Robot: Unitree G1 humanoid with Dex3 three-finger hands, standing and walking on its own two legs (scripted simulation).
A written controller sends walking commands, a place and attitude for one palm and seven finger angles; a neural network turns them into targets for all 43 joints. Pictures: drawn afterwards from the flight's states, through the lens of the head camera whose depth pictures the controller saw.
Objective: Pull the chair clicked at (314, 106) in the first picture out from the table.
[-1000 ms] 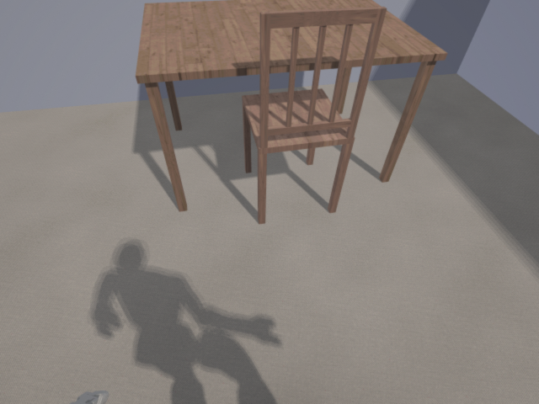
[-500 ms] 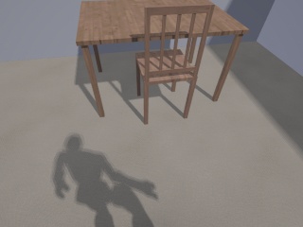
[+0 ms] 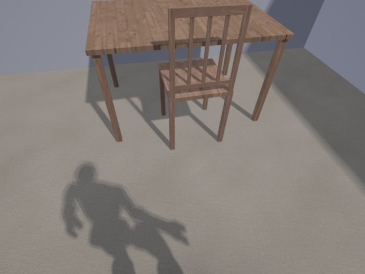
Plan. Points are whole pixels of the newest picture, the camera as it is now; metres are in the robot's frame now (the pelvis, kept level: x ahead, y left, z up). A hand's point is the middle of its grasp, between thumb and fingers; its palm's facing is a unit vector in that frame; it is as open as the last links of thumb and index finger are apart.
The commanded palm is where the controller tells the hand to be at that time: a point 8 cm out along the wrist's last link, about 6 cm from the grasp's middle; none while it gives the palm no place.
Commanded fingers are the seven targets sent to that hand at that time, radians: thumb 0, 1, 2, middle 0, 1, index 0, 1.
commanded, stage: look at it before walking up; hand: left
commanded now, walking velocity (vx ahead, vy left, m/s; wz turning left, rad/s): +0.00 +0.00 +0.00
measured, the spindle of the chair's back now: (206, 52) +1.13 -0.06 -0.05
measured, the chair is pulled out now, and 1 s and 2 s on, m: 0.00 0.00 0.00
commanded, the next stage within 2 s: walk to a spot facing it in 0.44 s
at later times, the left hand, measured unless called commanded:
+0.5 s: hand out of the picture +0.08 +0.24 -0.16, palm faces -0.01 -0.95 -0.32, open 7.4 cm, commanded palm none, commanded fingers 0.00 0.90 0.90 -0.20 -0.30 -0.20 -0.30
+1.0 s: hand out of the picture +0.06 +0.17 -0.18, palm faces -0.14 -0.95 -0.28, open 7.3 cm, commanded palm none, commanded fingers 0.00 0.90 0.90 -0.20 -0.30 -0.20 -0.30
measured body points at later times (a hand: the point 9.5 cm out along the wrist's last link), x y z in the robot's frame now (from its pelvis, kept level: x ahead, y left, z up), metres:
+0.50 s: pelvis +0.01 +0.00 +0.00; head +0.01 +0.00 +0.45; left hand +0.08 +0.29 -0.13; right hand +0.09 -0.29 -0.13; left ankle +0.00 +0.12 -0.74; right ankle +0.00 -0.12 -0.74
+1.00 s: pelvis -0.01 -0.03 -0.03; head +0.00 -0.06 +0.42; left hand +0.07 +0.22 -0.16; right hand +0.01 -0.29 -0.18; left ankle -0.01 +0.12 -0.72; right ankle -0.01 -0.11 -0.74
